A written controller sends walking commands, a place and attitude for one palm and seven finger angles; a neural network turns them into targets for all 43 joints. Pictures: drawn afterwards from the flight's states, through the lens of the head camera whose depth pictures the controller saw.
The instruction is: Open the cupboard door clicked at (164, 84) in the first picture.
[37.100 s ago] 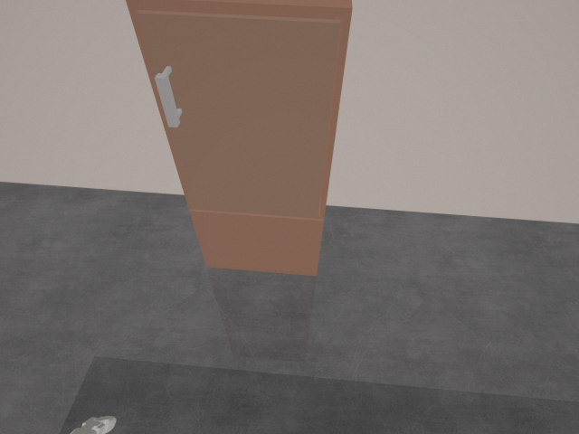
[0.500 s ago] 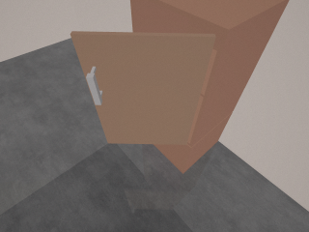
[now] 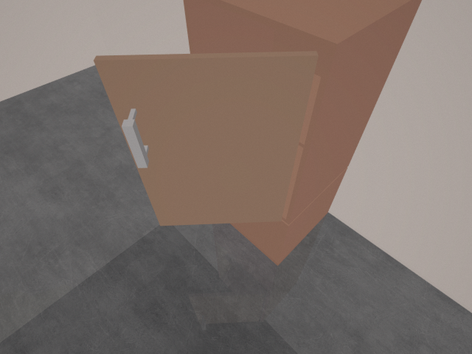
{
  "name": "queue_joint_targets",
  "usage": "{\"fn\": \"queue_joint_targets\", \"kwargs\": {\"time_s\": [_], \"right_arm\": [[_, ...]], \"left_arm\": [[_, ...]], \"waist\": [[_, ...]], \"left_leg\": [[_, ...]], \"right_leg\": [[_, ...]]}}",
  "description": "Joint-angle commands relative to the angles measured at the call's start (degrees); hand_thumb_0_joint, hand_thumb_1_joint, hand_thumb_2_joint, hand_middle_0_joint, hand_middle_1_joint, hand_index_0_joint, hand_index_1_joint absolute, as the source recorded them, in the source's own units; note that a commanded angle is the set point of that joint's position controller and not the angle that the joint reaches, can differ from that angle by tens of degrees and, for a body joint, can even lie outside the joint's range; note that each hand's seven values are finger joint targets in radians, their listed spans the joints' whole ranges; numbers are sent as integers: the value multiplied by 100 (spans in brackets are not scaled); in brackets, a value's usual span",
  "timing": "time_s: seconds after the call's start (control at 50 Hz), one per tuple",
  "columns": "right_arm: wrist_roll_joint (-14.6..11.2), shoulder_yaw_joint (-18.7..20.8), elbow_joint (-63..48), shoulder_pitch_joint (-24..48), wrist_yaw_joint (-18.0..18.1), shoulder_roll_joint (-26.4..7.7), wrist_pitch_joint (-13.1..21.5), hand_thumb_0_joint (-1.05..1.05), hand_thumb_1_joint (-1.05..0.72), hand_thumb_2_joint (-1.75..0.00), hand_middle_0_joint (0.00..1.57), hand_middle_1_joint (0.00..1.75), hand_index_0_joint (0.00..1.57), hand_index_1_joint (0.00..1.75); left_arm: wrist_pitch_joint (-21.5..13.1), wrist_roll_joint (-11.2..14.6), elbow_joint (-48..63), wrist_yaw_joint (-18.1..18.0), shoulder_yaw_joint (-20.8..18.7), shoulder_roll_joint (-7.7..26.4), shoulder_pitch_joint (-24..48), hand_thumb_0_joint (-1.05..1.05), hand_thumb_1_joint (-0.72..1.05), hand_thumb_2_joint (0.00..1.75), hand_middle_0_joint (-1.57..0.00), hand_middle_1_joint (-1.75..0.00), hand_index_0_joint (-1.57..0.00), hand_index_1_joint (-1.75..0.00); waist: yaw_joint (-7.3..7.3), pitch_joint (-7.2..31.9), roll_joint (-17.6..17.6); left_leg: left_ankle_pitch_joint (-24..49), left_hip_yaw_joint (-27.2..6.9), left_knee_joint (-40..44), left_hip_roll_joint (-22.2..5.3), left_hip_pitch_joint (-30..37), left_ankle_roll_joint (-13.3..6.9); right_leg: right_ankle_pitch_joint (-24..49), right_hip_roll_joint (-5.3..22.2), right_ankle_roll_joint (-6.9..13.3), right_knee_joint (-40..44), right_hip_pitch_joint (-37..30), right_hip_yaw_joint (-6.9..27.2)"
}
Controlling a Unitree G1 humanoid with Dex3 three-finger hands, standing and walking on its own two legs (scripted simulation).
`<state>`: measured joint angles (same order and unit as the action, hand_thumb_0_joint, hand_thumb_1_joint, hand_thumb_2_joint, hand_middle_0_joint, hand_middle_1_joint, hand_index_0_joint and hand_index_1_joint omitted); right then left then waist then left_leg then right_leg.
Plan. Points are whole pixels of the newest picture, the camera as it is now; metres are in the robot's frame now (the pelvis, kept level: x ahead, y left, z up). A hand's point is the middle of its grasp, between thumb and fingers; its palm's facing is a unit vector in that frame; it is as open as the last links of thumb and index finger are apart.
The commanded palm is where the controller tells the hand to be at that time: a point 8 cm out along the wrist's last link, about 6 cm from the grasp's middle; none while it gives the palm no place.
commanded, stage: come to a stop and stand still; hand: left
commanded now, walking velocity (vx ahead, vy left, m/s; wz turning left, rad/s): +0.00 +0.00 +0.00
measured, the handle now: (138, 138) +0.53 +0.24 +0.04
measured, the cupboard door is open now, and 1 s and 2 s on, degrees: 48 48 48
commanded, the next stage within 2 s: look again from close up in 0.54 s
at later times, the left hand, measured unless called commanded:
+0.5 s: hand out of the picture +0.03 +0.16 -0.17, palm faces +0.02 -0.98 -0.21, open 7.3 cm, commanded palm none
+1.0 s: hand out of the picture +0.03 +0.17 -0.16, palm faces +0.04 -0.98 -0.21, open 7.3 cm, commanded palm none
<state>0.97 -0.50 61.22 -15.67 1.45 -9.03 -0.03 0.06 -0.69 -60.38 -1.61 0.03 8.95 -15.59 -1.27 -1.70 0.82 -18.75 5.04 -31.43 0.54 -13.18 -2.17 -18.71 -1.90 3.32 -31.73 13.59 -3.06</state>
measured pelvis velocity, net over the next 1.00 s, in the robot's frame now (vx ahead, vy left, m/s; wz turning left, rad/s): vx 0.02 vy -0.02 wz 0.01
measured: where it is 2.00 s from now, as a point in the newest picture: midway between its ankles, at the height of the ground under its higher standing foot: outside the picture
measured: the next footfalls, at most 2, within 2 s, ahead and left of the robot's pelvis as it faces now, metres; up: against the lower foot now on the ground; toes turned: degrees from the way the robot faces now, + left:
none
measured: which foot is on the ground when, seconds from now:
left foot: down 0.00-1.00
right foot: down 0.00-1.00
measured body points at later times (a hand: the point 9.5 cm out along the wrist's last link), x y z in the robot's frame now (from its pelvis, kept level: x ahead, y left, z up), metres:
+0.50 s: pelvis +0.03 -0.01 +0.01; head +0.05 -0.02 +0.46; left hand +0.03 +0.21 -0.15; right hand +0.03 -0.23 -0.16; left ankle -0.02 +0.09 -0.73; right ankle -0.02 -0.08 -0.73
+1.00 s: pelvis +0.02 -0.02 +0.01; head +0.03 -0.01 +0.46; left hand +0.03 +0.22 -0.15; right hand +0.04 -0.24 -0.15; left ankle -0.02 +0.09 -0.73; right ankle -0.02 -0.08 -0.73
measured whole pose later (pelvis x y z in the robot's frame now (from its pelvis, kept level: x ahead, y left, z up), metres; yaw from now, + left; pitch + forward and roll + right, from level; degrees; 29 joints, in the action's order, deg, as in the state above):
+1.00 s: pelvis +0.02 -0.02 +0.01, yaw +1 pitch +0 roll +1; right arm 0.5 -1.3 65.3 -13.3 1.8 -9.4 1.1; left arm -0.9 -0.4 -62.8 -1.6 0.3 10.5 -14.4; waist 0.6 -1.8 -0.8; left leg -15.6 4.0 -22.7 0.3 -6.7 -0.8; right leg -16.2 -2.7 4.1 -23.5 7.1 -3.8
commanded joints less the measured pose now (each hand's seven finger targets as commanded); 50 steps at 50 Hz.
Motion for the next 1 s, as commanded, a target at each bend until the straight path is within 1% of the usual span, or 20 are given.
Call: {"fn": "queue_joint_targets", "kwargs": {"time_s": [0.0, 0.06, 0.08, 0.18, 0.26, 0.28, 0.32, 0.36, 0.38, 0.44, 0.5, 0.54, 0.58, 0.66, 0.72, 0.8, 0.86, 0.9, 0.96, 0.98], "right_arm": [[6, 41, 16, -289, 57, -451, 193, 0, -90, -90, 20, 30, 20, 30], [-4, 33, 81, -275, 81, -470, 200, 0, -90, -90, 20, 30, 20, 30], [-12, 30, 116, -281, 84, -425, 195, 0, -90, -90, 20, 30, 20, 30], [-19, 30, 231, -304, 89, -401, 190, 0, -90, -90, 20, 30, 20, 30], [-22, 25, 271, -300, 99, -436, 175, 0, -90, -90, 20, 30, 20, 30], [-27, 29, 292, -282, 99, -411, 176, 0, -90, -90, 20, 30, 20, 30], [-26, 29, 291, -276, 105, -452, 172, 0, -90, -90, 20, 30, 20, 30], [-26, 31, 296, -259, 110, -475, 169, 0, -90, -90, 20, 30, 20, 30], [-29, 31, 303, -241, 107, -456, 171, 0, -90, -90, 20, 30, 20, 30], [-24, 40, 299, -207, 119, -507, 173, 0, -90, -90, 20, 30, 20, 30], [-33, 44, 285, -176, 126, -560, 172, 0, -90, -90, 20, 30, 20, 30], [-26, 42, 275, -164, 128, -579, 168, 0, -90, -90, 20, 30, 20, 30], [-34, 48, 271, -115, 126, -558, 163, 0, -90, -90, 20, 30, 20, 30], [-24, 42, 260, -79, 121, -631, 170, 0, -90, -90, 20, 30, 20, 30], [-26, 49, 251, -57, 118, -659, 175, 0, -90, -90, 20, 30, 20, 30], [-25, 45, 253, -45, 116, -675, 178, 0, -90, -90, 20, 30, 20, 30], [-17, 44, 249, -10, 110, -700, 170, 0, -90, -90, 20, 30, 20, 30], [-21, 40, 262, -23, 104, -679, 171, 0, -90, -90, 20, 30, 20, 30], [-17, 37, 260, -32, 99, -716, 185, 0, -90, -90, 20, 30, 20, 30], [-21, 41, 268, -25, 98, -680, 183, 0, -90, -90, 20, 30, 20, 30]], "left_arm": [[-150, 27, 151, -55, -74, 572, -214, 0, 90, 90, -20, -30, -20, -30], [-142, 24, 46, -57, -57, 570, -254, 0, 90, 90, -20, -30, -20, -30], [-150, 14, 30, -64, -53, 556, -256, 0, 90, 90, -20, -30, -20, -30], [-181, 15, -32, -84, -46, 575, -279, 0, 90, 90, -20, -30, -20, -30], [-192, 29, -56, -93, -42, 605, -277, 0, 90, 90, -20, -30, -20, -30], [-201, 17, -66, -99, -44, 622, -302, 0, 90, 90, -20, -30, -20, -30], [-207, 27, -75, -103, -52, 644, -314, 0, 90, 90, -20, -30, -20, -30], [-199, 33, -79, -101, -52, 644, -285, 0, 90, 90, -20, -30, -20, -30], [-200, 19, -71, -104, -55, 658, -288, 0, 90, 90, -20, -30, -20, -30], [-207, 27, -104, -108, -60, 677, -320, 0, 90, 90, -20, -30, -20, -30], [-210, 17, -103, -110, -68, 711, -305, 0, 90, 90, -20, -30, -20, -30], [-210, 26, -104, -106, -70, 725, -306, 0, 90, 90, -20, -30, -20, -30], [-204, 10, -100, -105, -75, 729, -279, 0, 90, 90, -20, -30, -20, -30], [-204, 19, -100, -88, -77, 766, -239, 0, 90, 90, -20, -30, -20, -30], [-214, 18, -91, -95, -85, 806, -261, 0, 90, 90, -20, -30, -20, -30], [-210, 13, -75, -87, -89, 821, -220, 0, 90, 90, -20, -30, -20, -30], [-203, 26, -85, -71, -84, 826, -172, 0, 90, 90, -20, -30, -20, -30], [-198, 16, -87, -70, -77, 814, -173, 0, 90, 90, -20, -30, -20, -30], [-209, 26, -83, -58, -87, 843, -162, 0, 90, 90, -20, -30, -20, -30], [-208, 15, -72, -62, -85, 820, -184, 0, 90, 90, -20, -30, -20, -30]], "waist": [[108, 29, 348], [136, 41, 150], [137, -54, -11], [136, 45, -168], [121, 58, -105], [129, 26, -179], [121, 139, -187], [121, 115, -97], [127, 57, -135], [125, 190, -64], [132, 71, -123], [129, 154, -123], [135, -10, -145], [140, 5, -115], [150, 93, -141], [160, -30, -140], [160, -50, -49], [170, -171, -124], [172, -20, -125], [180, -75, -163]], "left_leg": [[1532, -741, 823, -747, 164, -81], [1529, -700, 883, -744, 218, -66], [1522, -673, 874, -740, 198, -60], [1610, -584, 871, -691, 348, -6], [1665, -559, 907, -692, 442, 31], [1709, -540, 877, -677, 441, 31], [1717, -516, 873, -676, 477, 53], [1685, -539, 937, -689, 505, 55], [1754, -532, 925, -688, 508, 46], [1864, -530, 916, -703, 630, 54], [1906, -517, 909, -705, 592, 50], [1855, -534, 937, -712, 645, 53], [1790, -526, 972, -712, 591, 44], [1658, -578, 1052, -710, 578, 44], [1702, -567, 1032, -700, 604, 49], [1685, -601, 1075, -697, 543, 42], [1500, -643, 1143, -706, 530, 46], [1445, -666, 1173, -693, 478, 33], [1481, -691, 1181, -700, 510, 31], [1477, -666, 1182, -697, 511, 26]], "right_leg": [[1425, 679, 28, 655, -206, 696], [1579, 714, 16, 703, -336, 711], [1685, 720, 12, 754, -353, 713], [2247, 821, 9, 808, -527, 745], [2501, 871, 19, 834, -558, 781], [2687, 863, -9, 839, -595, 785], [2881, 902, -11, 836, -683, 805], [2695, 898, 8, 865, -655, 793], [2744, 874, -4, 868, -650, 767], [2885, 909, -4, 870, -690, 795], [3014, 912, -34, 896, -685, 776], [2958, 918, -23, 917, -710, 798], [2859, 895, -40, 973, -654, 788], [2579, 911, -32, 1042, -642, 810], [2756, 934, -62, 1046, -722, 814], [2607, 923, -65, 1086, -678, 791], [2212, 923, -27, 1158, -604, 809], [2039, 907, -44, 1201, -544, 800], [1994, 917, -31, 1203, -622, 797], [2042, 913, -49, 1209, -606, 773]]}}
